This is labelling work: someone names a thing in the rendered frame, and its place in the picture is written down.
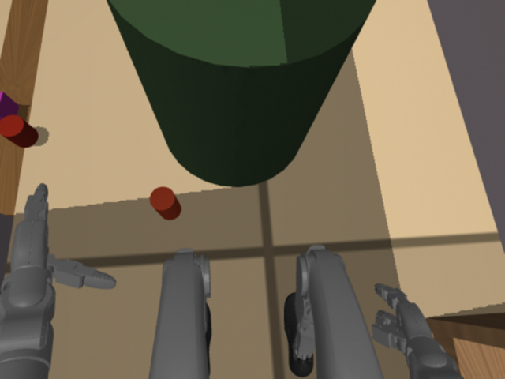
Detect left robot arm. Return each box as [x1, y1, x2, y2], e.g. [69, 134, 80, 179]
[0, 268, 55, 379]

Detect bookshelf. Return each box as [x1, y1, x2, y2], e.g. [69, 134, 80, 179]
[425, 313, 505, 379]

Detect right robot hand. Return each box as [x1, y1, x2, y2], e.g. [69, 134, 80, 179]
[372, 283, 433, 356]

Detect right robot arm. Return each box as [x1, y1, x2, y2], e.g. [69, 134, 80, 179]
[406, 336, 465, 379]

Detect right robot foot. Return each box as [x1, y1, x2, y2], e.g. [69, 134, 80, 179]
[284, 292, 313, 377]

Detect left robot hand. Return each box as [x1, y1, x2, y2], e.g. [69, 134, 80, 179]
[10, 183, 116, 289]

